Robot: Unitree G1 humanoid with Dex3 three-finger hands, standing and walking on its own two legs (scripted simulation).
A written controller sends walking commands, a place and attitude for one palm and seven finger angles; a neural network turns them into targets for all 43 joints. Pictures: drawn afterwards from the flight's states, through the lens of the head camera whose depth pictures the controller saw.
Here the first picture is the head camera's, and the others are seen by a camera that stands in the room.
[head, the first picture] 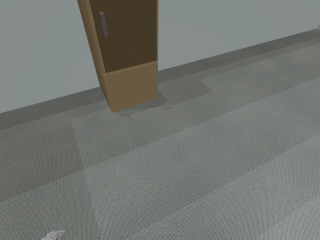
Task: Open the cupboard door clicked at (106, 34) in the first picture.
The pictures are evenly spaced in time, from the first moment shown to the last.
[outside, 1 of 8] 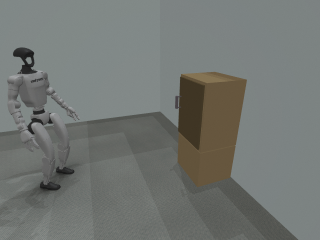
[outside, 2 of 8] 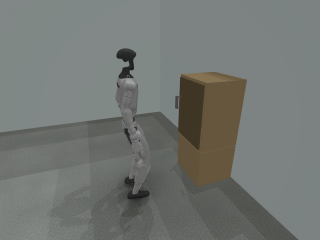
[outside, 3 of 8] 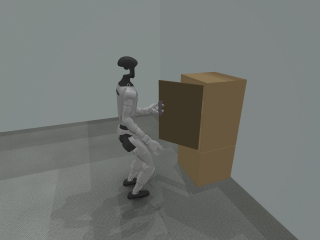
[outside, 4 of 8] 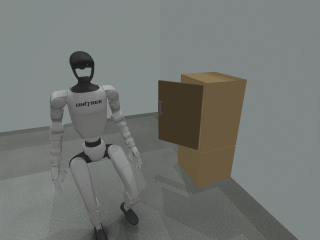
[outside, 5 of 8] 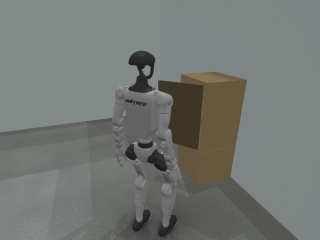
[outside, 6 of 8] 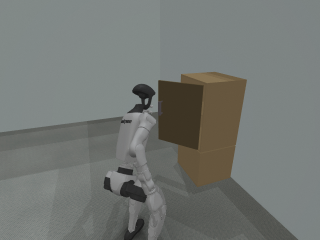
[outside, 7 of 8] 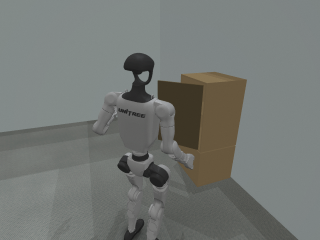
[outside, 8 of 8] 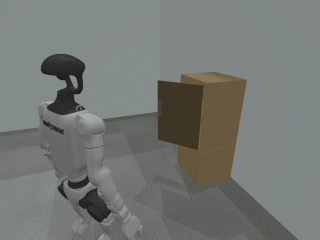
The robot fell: no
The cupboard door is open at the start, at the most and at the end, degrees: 0 41 41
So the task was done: yes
